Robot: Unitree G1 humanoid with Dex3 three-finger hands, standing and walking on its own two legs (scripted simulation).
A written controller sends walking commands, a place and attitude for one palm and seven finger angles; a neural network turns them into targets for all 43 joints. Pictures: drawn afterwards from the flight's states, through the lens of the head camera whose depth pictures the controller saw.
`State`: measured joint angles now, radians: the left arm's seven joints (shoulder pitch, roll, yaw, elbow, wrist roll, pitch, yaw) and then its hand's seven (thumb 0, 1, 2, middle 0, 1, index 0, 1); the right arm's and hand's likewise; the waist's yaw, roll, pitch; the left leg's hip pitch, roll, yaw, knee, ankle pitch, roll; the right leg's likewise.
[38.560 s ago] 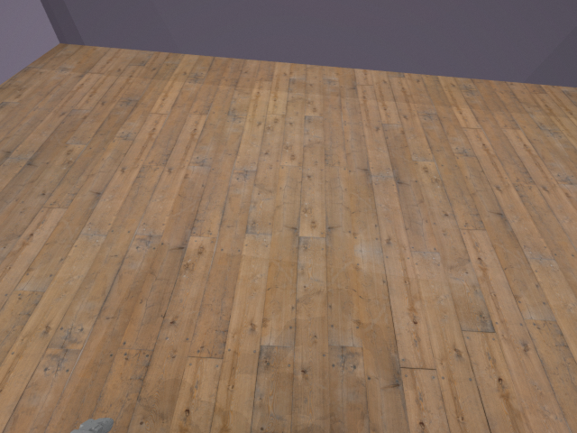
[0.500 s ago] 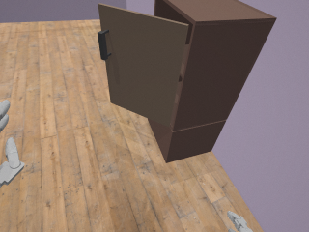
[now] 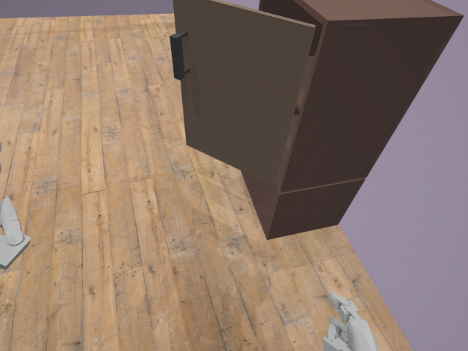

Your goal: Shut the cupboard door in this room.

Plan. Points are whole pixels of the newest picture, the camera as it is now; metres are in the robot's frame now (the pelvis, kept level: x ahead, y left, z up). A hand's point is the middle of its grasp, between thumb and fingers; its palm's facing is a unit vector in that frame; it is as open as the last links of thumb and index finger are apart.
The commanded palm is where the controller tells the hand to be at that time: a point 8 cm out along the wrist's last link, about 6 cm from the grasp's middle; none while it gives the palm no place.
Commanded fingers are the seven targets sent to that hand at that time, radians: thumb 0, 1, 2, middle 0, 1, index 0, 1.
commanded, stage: stop stepping back and stand still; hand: left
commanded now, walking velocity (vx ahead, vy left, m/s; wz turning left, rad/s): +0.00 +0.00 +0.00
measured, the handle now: (181, 55) +0.94 +0.22 +0.06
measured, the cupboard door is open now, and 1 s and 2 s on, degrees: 45 45 45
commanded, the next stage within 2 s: let the arm hang, fingers relaxed in 0.12 s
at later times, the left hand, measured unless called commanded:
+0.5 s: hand out of the picture +0.06 +0.18 -0.17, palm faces -0.01 -0.99 -0.17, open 7.3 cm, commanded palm none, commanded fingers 0.00 0.90 0.90 -0.20 -0.30 -0.20 -0.30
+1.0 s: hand out of the picture -0.08 +0.18 -0.17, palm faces +0.07 -0.98 -0.19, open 7.4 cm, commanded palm none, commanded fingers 0.00 0.90 0.90 -0.20 -0.30 -0.20 -0.30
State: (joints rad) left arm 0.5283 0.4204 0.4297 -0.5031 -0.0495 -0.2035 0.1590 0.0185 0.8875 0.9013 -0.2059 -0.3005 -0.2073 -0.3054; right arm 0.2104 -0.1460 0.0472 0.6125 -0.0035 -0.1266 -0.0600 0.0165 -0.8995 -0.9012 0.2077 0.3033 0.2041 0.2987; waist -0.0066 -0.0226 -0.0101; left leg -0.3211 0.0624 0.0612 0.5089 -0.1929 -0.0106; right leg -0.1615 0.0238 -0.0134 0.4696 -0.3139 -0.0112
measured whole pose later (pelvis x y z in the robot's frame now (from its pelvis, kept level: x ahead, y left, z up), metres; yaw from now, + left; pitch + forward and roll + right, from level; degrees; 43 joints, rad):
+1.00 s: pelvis -0.02 +0.01 +0.00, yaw +1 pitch -2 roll +0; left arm 0.39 0.14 0.01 1.15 0.01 0.01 0.03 0.01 0.91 0.90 -0.20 -0.30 -0.20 -0.30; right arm 0.31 -0.12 0.00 1.12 -0.02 0.03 -0.03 0.01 -0.90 -0.90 0.21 0.30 0.20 0.30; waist 0.00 0.01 0.02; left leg -0.27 0.02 0.06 0.42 -0.13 0.01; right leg -0.12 -0.01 -0.02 0.43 -0.28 0.01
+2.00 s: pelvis +0.01 -0.01 +0.01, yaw +1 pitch -2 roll +0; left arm 0.31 0.14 0.01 1.13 0.01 0.00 0.03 0.00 0.91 0.90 -0.20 -0.30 -0.20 -0.30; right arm 0.25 -0.16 -0.01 1.12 -0.02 0.02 -0.04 0.01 -0.91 -0.90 0.20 0.30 0.20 0.30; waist 0.00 0.00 0.04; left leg -0.22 0.05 0.06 0.41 -0.16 -0.02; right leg -0.06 0.02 -0.02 0.39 -0.29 -0.02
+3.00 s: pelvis -0.01 -0.04 -0.02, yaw +35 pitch +1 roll +1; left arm 0.26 0.23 0.06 0.88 0.02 0.03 0.02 0.01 0.90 0.90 -0.20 -0.30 -0.20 -0.30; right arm 0.14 -0.24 -0.06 0.87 -0.02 0.06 0.03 0.01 -0.91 -0.90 0.20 0.30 0.20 0.30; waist 0.00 -0.05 0.12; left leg -0.31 0.01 0.05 0.61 -0.28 0.00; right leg -0.29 -0.16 -0.19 0.77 -0.47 0.05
